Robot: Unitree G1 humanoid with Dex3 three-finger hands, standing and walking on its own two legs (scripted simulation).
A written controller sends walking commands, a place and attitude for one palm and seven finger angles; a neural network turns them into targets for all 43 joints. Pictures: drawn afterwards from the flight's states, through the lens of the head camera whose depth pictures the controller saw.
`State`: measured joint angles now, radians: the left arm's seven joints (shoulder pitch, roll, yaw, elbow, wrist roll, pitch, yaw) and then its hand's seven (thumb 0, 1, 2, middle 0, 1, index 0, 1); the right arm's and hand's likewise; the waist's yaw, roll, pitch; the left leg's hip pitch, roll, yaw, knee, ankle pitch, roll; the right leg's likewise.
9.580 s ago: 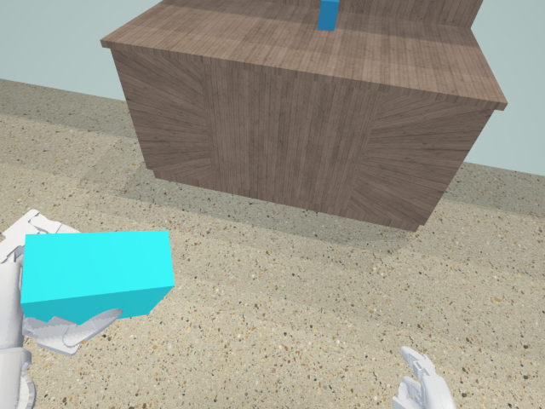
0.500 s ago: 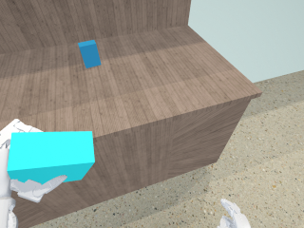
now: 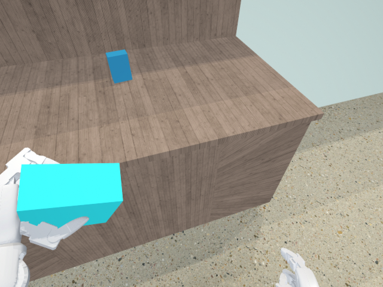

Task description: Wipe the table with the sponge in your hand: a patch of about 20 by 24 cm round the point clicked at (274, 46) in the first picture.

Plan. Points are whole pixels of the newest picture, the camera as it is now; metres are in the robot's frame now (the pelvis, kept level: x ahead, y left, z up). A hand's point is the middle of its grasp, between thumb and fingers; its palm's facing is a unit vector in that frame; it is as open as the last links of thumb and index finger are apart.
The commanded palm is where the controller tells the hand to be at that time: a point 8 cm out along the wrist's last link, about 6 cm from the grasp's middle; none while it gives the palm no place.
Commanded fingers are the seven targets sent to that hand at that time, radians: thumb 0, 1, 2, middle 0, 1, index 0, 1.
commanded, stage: come to a stop and stand still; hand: left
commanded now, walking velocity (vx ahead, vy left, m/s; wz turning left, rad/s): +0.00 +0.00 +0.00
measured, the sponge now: (86, 197) +0.23 +0.20 +0.13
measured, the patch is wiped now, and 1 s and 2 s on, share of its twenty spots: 0.00 0.00 0.00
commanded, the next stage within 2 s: look again from close up in 0.22 s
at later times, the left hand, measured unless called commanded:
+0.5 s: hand (12, 154) +0.25 +0.29 +0.21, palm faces +0.55 -0.77 -0.33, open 10.6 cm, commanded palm +0.16 +0.29 +0.18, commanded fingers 0.00 0.10 1.30 -1.20 -1.60 -1.20 -1.60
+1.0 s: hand (36, 157) +0.27 +0.29 +0.17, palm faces +0.42 -0.83 -0.36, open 10.6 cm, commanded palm +0.22 +0.33 +0.18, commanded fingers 0.00 0.10 1.30 -1.20 -1.60 -1.20 -1.60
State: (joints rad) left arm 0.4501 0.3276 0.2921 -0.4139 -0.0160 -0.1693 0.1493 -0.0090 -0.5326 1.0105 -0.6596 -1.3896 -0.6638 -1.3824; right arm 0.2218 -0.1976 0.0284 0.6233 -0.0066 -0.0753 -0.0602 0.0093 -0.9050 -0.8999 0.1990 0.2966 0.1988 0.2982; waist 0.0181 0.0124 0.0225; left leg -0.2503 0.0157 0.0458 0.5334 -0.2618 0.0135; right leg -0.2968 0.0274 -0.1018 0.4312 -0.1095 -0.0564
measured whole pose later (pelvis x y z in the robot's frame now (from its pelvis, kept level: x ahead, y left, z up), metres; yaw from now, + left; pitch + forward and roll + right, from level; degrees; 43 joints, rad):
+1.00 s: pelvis +0.06 +0.05 -0.01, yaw +0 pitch -1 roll -1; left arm 0.45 0.34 0.35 -0.46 -0.03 -0.22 0.13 -0.01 -0.54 1.01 -0.67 -1.38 -0.68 -1.37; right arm 0.21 -0.22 0.02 0.57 -0.01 -0.11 -0.03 0.01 -0.90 -0.90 0.20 0.30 0.20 0.30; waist 0.00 0.01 -0.02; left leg -0.20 -0.05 0.07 0.59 -0.37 0.08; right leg -0.30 0.00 -0.01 0.59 -0.27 0.00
